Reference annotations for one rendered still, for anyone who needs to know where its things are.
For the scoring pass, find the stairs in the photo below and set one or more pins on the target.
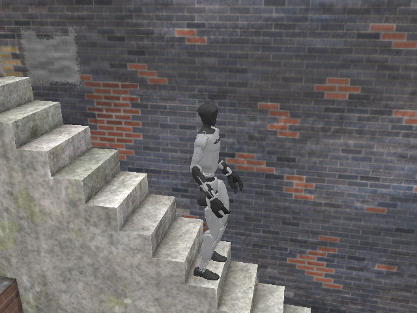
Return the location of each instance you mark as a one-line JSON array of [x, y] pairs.
[[82, 236]]

